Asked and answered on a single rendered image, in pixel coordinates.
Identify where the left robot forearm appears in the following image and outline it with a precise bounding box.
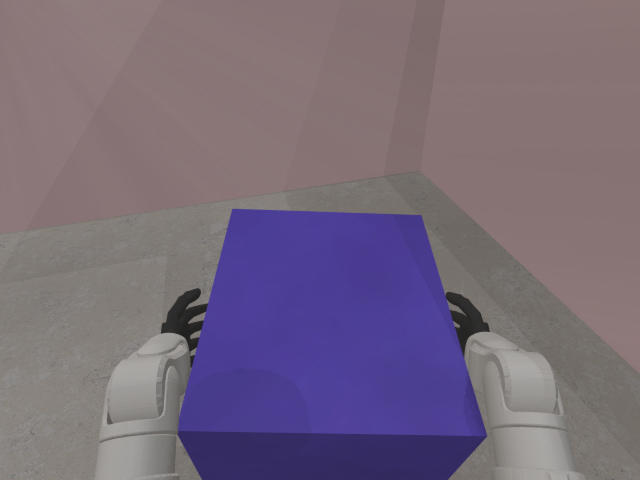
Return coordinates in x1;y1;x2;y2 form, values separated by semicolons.
94;333;191;480

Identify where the right robot forearm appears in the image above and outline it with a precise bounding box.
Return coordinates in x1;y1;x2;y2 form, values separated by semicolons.
464;332;587;480

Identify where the carton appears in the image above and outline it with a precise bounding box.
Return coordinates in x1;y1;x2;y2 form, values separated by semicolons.
177;209;487;480

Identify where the robot right hand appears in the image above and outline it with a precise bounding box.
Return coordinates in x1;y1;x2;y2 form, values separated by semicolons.
446;292;490;356

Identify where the robot left hand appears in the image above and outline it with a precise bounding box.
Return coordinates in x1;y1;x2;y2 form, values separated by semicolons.
161;288;208;367

